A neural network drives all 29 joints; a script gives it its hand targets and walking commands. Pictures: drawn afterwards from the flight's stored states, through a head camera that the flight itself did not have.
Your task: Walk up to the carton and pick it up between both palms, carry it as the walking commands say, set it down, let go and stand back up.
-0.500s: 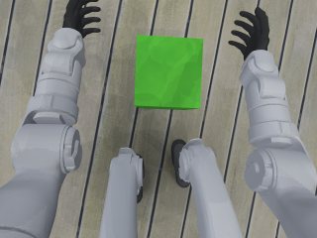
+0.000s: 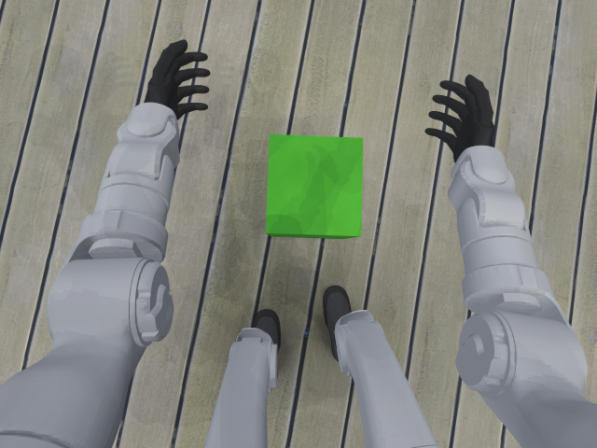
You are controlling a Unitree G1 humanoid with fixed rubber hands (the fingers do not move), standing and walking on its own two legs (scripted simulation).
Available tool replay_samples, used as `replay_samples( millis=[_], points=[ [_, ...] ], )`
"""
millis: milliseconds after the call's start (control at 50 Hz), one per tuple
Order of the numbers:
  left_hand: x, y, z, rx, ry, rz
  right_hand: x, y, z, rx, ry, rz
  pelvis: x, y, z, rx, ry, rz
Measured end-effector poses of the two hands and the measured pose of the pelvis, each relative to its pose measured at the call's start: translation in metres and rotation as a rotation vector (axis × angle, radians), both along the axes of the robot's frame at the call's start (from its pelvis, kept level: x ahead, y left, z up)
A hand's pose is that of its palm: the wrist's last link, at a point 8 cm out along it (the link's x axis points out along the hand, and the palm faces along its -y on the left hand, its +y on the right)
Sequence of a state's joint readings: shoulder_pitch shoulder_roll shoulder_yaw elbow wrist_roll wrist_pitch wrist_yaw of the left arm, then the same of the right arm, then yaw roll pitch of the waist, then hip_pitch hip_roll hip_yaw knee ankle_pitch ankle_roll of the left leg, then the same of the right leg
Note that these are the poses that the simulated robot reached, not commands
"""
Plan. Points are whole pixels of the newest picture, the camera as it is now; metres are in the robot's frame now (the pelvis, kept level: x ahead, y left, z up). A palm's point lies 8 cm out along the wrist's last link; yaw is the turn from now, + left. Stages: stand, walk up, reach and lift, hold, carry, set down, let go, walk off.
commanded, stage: set down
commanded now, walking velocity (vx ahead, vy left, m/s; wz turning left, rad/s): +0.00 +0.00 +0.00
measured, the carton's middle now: (311, 193) +0.47 -0.06 -0.54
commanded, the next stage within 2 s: let go in 0.06 s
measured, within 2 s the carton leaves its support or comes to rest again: neither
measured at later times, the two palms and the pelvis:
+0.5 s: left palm (136, 219) +0.39 +0.15 -0.03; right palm (575, 237) +0.32 -0.28 -0.02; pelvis +0.05 -0.03 +0.07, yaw -1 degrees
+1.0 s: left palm (14, 380) +0.26 +0.23 +0.04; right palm (591, 336) +0.25 -0.23 +0.05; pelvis +0.09 +0.00 +0.11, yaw -1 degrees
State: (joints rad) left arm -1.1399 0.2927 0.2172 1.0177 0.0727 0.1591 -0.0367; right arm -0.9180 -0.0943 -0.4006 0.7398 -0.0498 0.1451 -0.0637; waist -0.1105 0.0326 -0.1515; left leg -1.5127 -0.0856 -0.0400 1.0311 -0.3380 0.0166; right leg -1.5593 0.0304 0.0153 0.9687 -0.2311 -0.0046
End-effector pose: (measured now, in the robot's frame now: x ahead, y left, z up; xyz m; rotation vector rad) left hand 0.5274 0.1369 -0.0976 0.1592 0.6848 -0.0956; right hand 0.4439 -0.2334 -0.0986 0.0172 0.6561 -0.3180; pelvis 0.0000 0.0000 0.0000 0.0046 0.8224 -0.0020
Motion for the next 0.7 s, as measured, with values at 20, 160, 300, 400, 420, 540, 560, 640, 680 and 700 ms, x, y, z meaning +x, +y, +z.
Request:
replay_samples(
  millis=[20,160,300,400,420,540,560,640,680,700],
  points=[
    [0.000,0.000,0.000,-0.002,0.003,0.002,0.000,-0.001,0.001,0.007,0.004,-0.003,0.001,-0.001,0.002,0.001,-0.003,0.001],
    [-0.009,-0.002,-0.008,0.013,-0.007,0.019,-0.005,-0.004,-0.006,-0.026,0.030,0.033,0.011,-0.008,0.010,0.008,0.013,-0.001],
    [-0.066,0.012,0.004,0.110,0.013,0.059,-0.051,-0.011,0.004,-0.043,0.093,0.142,0.026,-0.015,0.032,0.014,-0.005,-0.002],
    [-0.116,0.015,0.037,0.104,0.050,0.103,-0.100,-0.030,0.040,-0.057,0.162,0.205,0.037,-0.022,0.056,0.016,-0.134,-0.010],
    [-0.122,0.015,0.045,0.104,0.049,0.106,-0.105,-0.034,0.049,-0.059,0.161,0.208,0.038,-0.023,0.059,0.015,-0.170,-0.011],
    [-0.153,0.016,0.081,0.097,0.047,0.071,-0.134,-0.046,0.095,-0.081,0.124,0.222,0.052,-0.029,0.076,0.000,-0.377,-0.027],
    [-0.160,0.017,0.084,0.097,0.052,0.066,-0.141,-0.045,0.100,-0.077,0.123,0.225,0.055,-0.030,0.079,-0.002,-0.406,-0.030],
    [-0.192,0.026,0.092,0.087,0.098,0.088,-0.172,-0.038,0.109,-0.050,0.148,0.209,0.067,-0.031,0.090,-0.010,-0.515,-0.032],
    [-0.205,0.030,0.097,0.078,0.102,0.089,-0.183,-0.031,0.114,-0.039,0.158,0.215,0.073,-0.031,0.094,-0.014,-0.562,-0.032],
    [-0.211,0.032,0.100,0.074,0.103,0.092,-0.189,-0.027,0.116,-0.033,0.165,0.219,0.075,-0.030,0.096,-0.016,-0.584,-0.031]
  ],
)
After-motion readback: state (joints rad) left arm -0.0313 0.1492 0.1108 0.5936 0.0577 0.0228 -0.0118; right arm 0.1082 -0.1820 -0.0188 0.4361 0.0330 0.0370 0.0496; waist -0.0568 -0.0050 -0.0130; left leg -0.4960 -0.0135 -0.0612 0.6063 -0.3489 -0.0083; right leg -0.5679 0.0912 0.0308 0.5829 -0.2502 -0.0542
